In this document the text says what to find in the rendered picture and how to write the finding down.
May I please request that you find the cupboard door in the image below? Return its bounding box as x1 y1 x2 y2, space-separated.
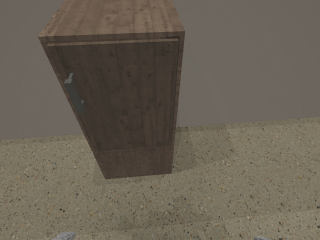
46 38 179 152

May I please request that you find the handle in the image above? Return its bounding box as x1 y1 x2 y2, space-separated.
64 73 85 114

